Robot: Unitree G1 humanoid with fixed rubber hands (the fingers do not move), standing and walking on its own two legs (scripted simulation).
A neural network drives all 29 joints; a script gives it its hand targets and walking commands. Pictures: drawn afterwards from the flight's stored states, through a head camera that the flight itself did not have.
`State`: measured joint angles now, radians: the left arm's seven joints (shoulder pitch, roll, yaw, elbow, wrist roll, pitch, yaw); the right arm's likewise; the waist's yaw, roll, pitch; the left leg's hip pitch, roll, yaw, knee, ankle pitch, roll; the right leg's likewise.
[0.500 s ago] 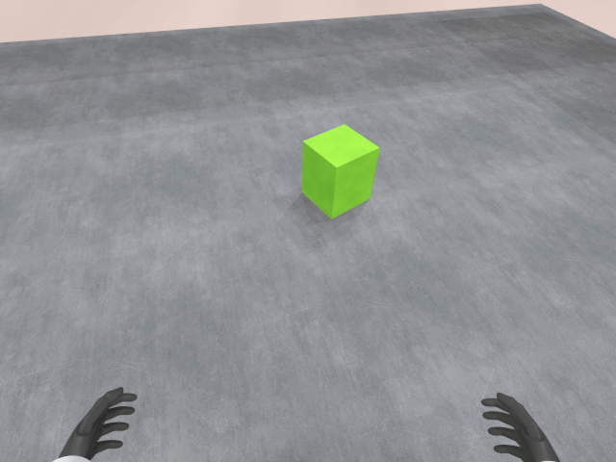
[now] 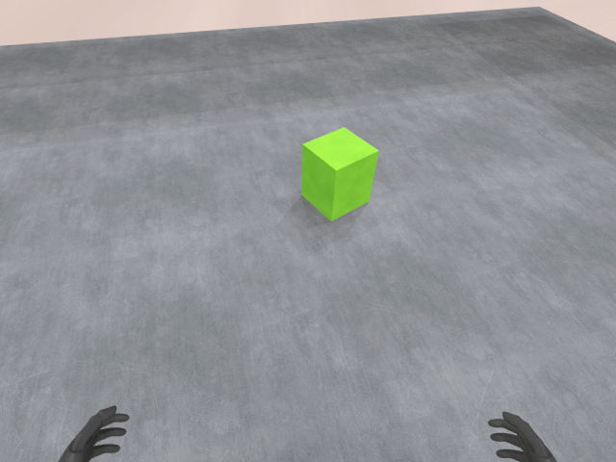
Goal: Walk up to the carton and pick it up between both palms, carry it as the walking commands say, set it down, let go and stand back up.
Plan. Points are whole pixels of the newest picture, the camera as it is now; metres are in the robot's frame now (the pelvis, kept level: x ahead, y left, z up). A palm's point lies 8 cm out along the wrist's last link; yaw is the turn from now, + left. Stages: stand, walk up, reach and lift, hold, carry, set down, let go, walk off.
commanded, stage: stand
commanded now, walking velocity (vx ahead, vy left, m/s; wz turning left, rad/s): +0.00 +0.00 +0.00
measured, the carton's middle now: (337, 174) +1.45 -0.15 -0.62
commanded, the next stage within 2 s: walk up in 0.32 s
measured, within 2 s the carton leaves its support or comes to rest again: neither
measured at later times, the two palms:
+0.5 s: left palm out of the picture +0.12 +0.30 -0.08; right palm out of the picture +0.12 -0.30 -0.08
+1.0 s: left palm out of the picture +0.04 +0.19 -0.09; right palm (514, 431) +0.22 -0.30 -0.12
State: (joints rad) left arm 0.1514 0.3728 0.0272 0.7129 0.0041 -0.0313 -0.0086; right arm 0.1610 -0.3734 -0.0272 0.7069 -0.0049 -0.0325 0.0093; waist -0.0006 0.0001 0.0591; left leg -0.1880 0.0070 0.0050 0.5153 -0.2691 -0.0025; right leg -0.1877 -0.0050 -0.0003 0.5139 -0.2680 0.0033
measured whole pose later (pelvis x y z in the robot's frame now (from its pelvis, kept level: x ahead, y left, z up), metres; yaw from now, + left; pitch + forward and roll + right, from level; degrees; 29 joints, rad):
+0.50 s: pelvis +0.00 +0.00 +0.01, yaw +0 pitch -3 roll +0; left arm 0.14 0.39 0.01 0.86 0.00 -0.03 0.00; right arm 0.14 -0.39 -0.01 0.86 0.00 -0.03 0.00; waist 0.00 0.00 0.06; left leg -0.15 0.01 0.00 0.42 -0.22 0.00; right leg -0.15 -0.01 0.00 0.42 -0.22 0.00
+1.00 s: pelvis +0.12 -0.06 +0.02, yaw -3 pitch +0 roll +3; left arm 0.48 0.19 0.05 1.04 0.03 -0.09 -0.01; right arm 0.16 -0.24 -0.07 0.92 -0.03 0.01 0.07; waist 0.07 0.04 0.01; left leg -0.63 0.11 0.05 1.04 -0.07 -0.02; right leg -0.02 -0.08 -0.10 0.28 -0.26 0.00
